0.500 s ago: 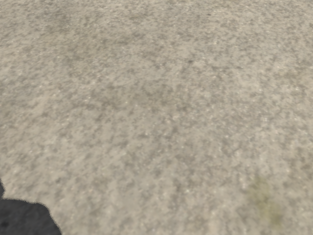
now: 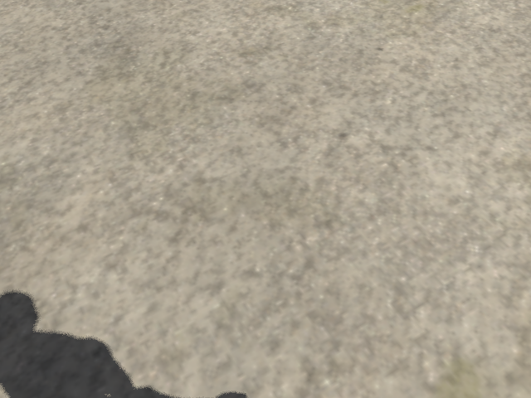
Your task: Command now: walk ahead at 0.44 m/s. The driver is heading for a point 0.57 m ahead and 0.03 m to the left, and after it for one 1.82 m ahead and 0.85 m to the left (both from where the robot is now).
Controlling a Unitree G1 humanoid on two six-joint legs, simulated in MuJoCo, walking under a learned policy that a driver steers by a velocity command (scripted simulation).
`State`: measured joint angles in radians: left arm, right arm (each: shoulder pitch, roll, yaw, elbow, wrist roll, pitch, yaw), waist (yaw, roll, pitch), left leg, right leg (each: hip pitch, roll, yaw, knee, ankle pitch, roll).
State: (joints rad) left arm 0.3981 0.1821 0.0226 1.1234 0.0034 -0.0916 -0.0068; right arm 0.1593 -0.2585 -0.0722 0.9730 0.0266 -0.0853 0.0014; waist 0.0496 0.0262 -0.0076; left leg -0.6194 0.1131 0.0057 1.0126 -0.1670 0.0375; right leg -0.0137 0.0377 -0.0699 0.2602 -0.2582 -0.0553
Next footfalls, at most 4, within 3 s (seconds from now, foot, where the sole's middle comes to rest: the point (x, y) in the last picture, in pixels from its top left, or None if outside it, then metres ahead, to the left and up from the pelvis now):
0.24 left None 0.34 0.15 -0.78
0.78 right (325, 358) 0.64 -0.07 -0.78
1.22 left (231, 397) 0.53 0.16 -0.78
1.70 right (308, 356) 0.64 -0.03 -0.78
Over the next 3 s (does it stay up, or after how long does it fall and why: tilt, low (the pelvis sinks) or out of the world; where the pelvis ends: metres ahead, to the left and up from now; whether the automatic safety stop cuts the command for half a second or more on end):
stays up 0.79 0.29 -0.03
